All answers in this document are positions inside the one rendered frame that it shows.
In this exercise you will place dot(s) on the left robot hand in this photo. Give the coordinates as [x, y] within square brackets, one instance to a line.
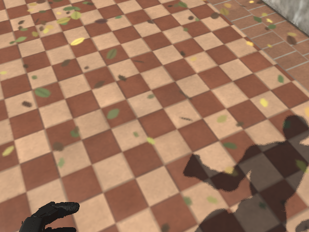
[47, 214]

